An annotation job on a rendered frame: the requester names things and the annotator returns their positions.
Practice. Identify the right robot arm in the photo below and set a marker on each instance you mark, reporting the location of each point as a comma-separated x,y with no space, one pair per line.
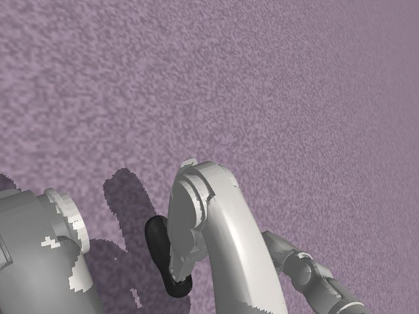
324,294

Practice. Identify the right robot foot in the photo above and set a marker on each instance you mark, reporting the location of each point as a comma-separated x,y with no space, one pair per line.
159,247

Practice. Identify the right robot hand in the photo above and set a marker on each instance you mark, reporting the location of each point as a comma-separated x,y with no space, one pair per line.
279,249

